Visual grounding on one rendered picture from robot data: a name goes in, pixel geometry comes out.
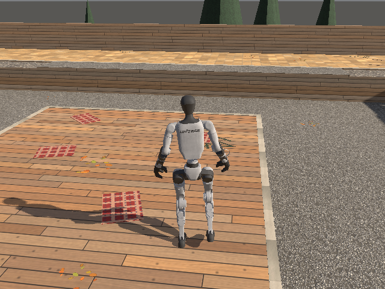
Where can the right robot upper arm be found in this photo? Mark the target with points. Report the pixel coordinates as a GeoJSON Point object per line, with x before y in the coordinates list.
{"type": "Point", "coordinates": [208, 125]}

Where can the right robot hand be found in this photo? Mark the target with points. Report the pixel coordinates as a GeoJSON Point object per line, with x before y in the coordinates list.
{"type": "Point", "coordinates": [221, 164]}

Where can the robot head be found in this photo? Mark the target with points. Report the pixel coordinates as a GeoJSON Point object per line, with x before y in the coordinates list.
{"type": "Point", "coordinates": [188, 103]}

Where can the left robot upper arm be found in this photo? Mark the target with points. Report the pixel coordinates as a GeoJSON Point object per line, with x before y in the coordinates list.
{"type": "Point", "coordinates": [171, 128]}

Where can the right robot forearm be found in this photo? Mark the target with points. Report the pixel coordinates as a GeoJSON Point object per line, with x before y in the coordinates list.
{"type": "Point", "coordinates": [222, 155]}

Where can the left robot hand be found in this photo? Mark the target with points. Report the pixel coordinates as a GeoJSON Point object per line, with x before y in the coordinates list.
{"type": "Point", "coordinates": [162, 169]}

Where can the left robot forearm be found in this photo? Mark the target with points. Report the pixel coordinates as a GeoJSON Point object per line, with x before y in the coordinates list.
{"type": "Point", "coordinates": [161, 159]}

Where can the right robot thigh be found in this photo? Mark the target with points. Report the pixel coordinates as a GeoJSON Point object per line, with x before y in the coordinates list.
{"type": "Point", "coordinates": [207, 176]}

